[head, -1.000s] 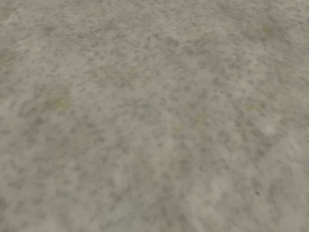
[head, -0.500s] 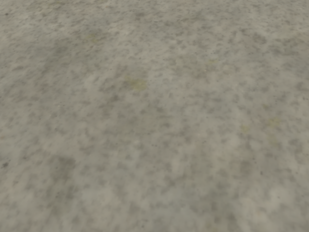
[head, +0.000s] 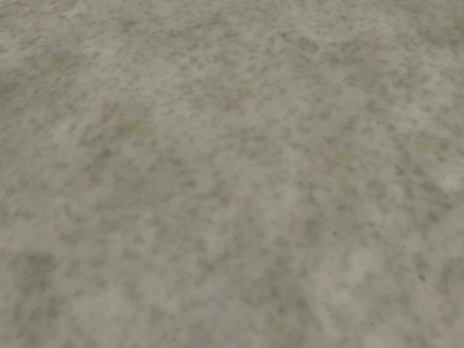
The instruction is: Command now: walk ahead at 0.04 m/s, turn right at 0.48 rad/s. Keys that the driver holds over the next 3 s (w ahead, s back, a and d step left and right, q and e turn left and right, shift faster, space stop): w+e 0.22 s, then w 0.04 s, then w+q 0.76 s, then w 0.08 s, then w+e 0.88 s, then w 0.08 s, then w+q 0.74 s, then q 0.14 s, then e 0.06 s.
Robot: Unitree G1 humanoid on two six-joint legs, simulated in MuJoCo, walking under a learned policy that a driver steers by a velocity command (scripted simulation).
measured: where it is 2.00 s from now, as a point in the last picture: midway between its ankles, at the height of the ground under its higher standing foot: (241, 194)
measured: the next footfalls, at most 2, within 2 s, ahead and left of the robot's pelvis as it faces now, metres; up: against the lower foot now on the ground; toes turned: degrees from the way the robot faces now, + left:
right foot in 0.04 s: +0.03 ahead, -0.10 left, +0.00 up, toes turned -4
left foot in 0.62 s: +0.38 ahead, +0.04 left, +0.00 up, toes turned -1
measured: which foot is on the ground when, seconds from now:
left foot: down 0.00-0.04, up 0.06-0.60, down 0.62-1.00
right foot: up 0.00-0.02, down 0.04-0.64, up 0.66-1.00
